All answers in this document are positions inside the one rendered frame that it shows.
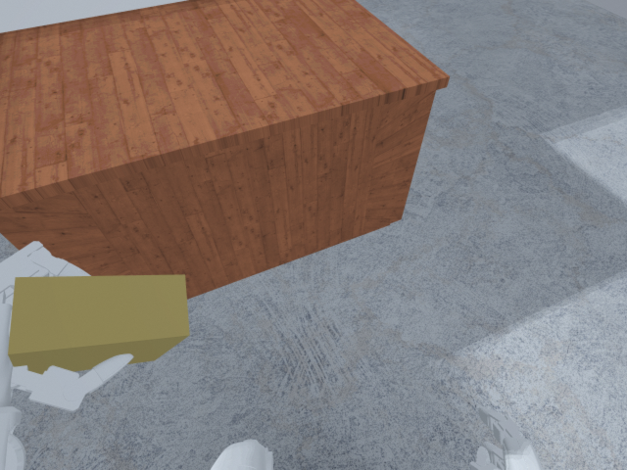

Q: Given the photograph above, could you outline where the robot left thigh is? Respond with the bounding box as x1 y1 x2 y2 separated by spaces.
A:
211 442 273 470

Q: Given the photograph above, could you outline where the table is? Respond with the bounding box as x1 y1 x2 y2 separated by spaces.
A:
0 0 450 300

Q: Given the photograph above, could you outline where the sponge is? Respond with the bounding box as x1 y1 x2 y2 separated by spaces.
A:
8 274 190 375

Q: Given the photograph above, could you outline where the left robot hand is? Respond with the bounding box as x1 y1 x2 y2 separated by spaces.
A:
0 241 134 411

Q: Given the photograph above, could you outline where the right robot hand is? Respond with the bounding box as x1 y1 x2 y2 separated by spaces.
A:
470 406 543 470

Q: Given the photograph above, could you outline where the robot left forearm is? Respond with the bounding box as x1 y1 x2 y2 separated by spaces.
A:
0 406 26 470

